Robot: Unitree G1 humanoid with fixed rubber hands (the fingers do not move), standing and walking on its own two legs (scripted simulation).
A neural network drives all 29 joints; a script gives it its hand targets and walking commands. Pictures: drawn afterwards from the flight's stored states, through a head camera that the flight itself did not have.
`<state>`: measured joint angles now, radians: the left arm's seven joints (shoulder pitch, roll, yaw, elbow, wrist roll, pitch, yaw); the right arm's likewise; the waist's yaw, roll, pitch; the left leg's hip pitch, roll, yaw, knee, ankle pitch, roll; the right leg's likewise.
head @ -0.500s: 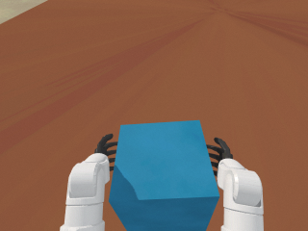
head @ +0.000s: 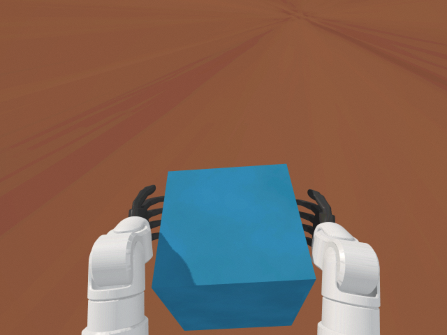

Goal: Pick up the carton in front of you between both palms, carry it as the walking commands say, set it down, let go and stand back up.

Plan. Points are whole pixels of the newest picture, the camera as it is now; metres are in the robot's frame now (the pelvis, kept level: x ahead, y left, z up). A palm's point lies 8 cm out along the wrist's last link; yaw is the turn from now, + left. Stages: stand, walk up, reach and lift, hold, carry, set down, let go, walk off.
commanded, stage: carry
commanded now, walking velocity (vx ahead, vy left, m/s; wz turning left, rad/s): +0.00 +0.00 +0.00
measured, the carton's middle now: (232, 252) +0.28 -0.01 +0.00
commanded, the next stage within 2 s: none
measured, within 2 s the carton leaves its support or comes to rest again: neither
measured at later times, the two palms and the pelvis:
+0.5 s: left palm (165, 139) +0.49 +0.14 +0.08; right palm (301, 143) +0.50 -0.15 +0.08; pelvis +0.22 -0.02 +0.00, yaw +3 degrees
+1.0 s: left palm (153, 148) +0.49 +0.17 +0.05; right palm (282, 149) +0.51 -0.12 +0.05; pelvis +0.23 +0.01 -0.01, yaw +4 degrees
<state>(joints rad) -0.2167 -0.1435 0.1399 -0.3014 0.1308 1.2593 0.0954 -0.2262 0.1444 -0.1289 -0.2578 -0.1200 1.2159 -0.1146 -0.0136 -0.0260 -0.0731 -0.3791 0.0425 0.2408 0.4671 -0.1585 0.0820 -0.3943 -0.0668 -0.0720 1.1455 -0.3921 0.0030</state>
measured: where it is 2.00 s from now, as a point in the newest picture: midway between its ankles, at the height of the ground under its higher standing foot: outside the picture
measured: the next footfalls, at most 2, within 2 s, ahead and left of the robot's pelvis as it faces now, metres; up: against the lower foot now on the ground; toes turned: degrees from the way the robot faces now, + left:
right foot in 0.28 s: +0.30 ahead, -0.11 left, +0.00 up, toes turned -9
